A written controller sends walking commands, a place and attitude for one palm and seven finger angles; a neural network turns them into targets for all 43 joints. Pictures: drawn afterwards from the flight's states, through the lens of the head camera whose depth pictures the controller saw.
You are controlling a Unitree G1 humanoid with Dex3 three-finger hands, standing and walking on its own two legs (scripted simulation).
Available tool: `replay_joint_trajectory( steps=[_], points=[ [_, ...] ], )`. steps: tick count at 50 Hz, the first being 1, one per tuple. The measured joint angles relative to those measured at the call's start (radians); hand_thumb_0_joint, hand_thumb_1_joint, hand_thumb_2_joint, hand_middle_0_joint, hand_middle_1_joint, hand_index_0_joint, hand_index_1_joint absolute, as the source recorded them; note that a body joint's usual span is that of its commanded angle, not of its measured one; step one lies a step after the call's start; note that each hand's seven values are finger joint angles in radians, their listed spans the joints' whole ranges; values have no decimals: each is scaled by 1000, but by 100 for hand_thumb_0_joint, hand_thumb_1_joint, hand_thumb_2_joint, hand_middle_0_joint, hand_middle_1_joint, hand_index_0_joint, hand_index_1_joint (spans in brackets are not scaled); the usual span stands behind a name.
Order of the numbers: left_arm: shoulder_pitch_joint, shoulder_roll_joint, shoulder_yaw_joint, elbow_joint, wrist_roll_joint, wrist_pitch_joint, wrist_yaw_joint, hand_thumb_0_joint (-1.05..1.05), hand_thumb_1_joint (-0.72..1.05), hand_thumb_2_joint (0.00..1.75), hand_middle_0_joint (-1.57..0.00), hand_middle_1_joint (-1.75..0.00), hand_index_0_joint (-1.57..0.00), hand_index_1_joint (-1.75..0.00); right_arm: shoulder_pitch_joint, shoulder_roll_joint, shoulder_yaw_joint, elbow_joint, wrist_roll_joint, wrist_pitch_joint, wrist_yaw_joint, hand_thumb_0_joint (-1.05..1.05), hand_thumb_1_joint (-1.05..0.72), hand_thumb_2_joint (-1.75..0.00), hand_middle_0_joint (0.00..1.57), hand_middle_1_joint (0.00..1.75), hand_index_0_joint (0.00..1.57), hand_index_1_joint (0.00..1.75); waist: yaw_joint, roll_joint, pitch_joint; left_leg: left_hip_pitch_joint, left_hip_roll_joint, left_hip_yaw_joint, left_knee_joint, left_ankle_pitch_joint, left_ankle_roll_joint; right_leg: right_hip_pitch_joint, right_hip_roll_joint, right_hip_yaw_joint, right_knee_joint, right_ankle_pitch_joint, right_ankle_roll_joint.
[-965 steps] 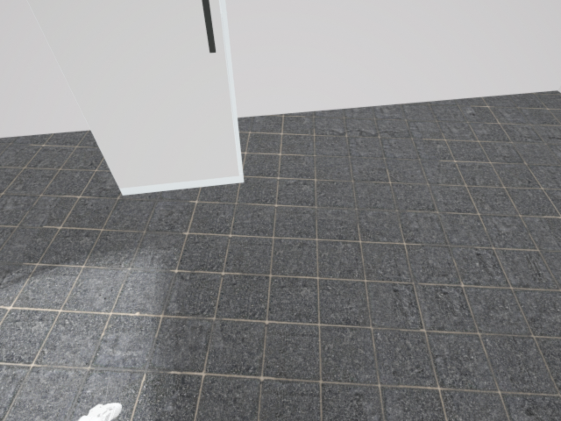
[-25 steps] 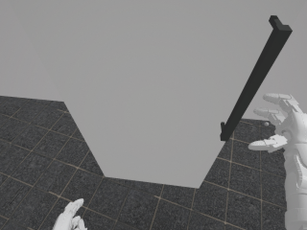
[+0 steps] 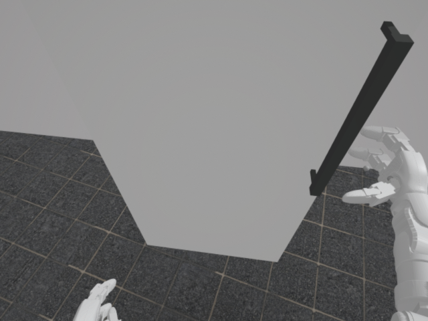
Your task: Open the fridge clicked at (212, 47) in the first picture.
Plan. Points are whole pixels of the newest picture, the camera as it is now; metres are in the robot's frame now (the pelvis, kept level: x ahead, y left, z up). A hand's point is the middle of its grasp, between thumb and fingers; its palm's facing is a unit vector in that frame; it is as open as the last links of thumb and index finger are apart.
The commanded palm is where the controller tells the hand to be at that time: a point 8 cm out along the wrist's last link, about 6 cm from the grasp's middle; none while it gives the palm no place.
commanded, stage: move the hooked fingers beside the handle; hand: right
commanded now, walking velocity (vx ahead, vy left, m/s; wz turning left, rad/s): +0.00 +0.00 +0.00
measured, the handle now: (342, 129) +0.43 -0.18 +0.15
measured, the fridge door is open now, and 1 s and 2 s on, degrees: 0 0 0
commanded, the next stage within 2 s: feel for the door with the fingertips in 1.88 s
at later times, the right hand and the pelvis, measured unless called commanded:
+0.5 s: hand (365, 174) +0.38 -0.23 +0.10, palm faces +0.05 +1.00 +0.01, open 14.0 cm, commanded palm +0.34 -0.29 +0.11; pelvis +0.01 +0.00 +0.00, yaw +0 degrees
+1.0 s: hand (370, 171) +0.38 -0.24 +0.10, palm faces +0.06 +1.00 +0.02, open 14.0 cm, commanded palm +0.35 -0.30 +0.11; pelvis +0.00 +0.00 +0.00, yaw +0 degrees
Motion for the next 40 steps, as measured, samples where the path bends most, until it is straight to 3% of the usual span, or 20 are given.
replay_joint_trajectory(
  steps=[10, 17, 22, 31, 40],
  points=[
    [41, 4, 12, -17, 0, 17, -10, 1, 91, 90, -20, -30, -20, -30, 98, -20, -74, -44, 13, -25, 15, -1, 49, -30, 30, 120, 30, 120, -5, 0, -5, 6, -14, -13, -6, -4, 5, 13, -14, -12, -6, -10, 5],
    [37, 17, 22, 3, -8, 10, 3, 1, 91, 90, -20, -30, -20, -30, 101, -10, -32, -71, 36, -19, 52, -1, 50, -30, 29, 120, 30, 120, -20, -8, -2, 22, -10, 8, -10, -9, 5, 14, -9, 9, 4, -15, 5],
    [6, 16, 19, 0, -5, 4, 5, 1, 91, 90, -20, -30, -20, -30, 72, 13, 2, -66, 25, 6, 34, -1, 50, -30, 29, 121, 30, 120, -16, -8, 1, 12, -3, 8, -4, -9, 3, 7, -3, 9, 2, -9, 3],
    [-1, -8, 5, -30, 1, 10, -8, 1, 91, 90, -20, -30, -20, -30, 92, -11, -59, -66, 5, -11, 3, -1, 50, -30, 30, 120, 30, 120, -4, 4, -11, 15, -12, -9, -6, -7, 5, 21, -11, -8, -8, -11, 6],
    [16, 11, 7, -10, -8, 13, 2, 1, 91, 90, -20, -30, -20, -30, 79, -14, -26, -37, 34, 11, 51, -1, 50, -30, 29, 120, 30, 120, -22, -9, -4, 13, -4, 8, -3, -9, 1, 5, -3, 10, 8, -12, 1]
  ],
)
